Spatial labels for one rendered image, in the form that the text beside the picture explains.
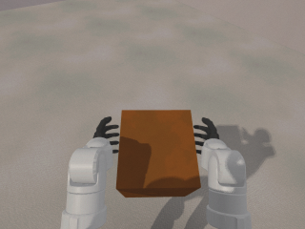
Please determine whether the carton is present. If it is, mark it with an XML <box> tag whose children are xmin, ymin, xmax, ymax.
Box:
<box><xmin>115</xmin><ymin>110</ymin><xmax>201</xmax><ymax>198</ymax></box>

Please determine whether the robot left forearm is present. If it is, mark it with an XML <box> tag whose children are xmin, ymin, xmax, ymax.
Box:
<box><xmin>60</xmin><ymin>137</ymin><xmax>113</xmax><ymax>229</ymax></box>

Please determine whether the robot right forearm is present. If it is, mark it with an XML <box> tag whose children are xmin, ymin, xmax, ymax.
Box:
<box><xmin>200</xmin><ymin>138</ymin><xmax>252</xmax><ymax>229</ymax></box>

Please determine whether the right robot hand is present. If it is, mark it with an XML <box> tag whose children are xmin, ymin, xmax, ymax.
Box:
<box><xmin>193</xmin><ymin>117</ymin><xmax>219</xmax><ymax>154</ymax></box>

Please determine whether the left robot hand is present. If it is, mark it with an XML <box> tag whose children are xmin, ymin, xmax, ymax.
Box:
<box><xmin>93</xmin><ymin>116</ymin><xmax>120</xmax><ymax>154</ymax></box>

